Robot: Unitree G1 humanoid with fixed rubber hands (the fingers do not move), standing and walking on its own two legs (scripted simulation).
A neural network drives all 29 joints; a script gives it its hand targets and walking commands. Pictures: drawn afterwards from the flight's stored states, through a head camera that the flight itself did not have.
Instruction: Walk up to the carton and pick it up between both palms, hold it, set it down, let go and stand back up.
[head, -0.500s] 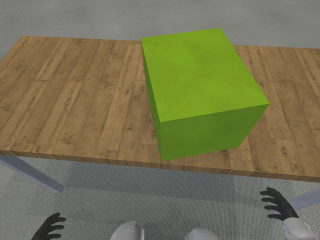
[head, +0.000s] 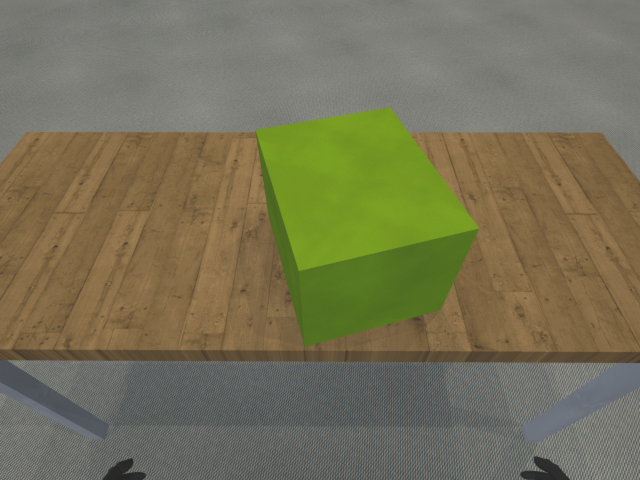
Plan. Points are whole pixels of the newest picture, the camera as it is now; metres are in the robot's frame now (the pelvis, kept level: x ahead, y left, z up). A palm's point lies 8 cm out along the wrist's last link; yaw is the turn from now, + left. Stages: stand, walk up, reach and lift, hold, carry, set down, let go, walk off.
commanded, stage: walk up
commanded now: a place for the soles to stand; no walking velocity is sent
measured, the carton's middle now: (349, 221) +0.47 -0.04 +0.02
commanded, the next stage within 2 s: reach and lift in 1.48 s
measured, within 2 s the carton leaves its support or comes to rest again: neither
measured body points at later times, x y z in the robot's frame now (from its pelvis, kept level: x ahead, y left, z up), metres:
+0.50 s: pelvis +0.03 -0.02 -0.02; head +0.05 -0.01 +0.43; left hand +0.12 +0.28 -0.15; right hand +0.10 -0.34 -0.13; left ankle +0.07 +0.09 -0.75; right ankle +0.01 -0.13 -0.74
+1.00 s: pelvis +0.05 -0.05 +0.00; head +0.06 -0.05 +0.45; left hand +0.18 +0.24 -0.12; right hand +0.15 -0.36 -0.12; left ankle +0.07 +0.09 -0.74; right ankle +0.02 -0.15 -0.74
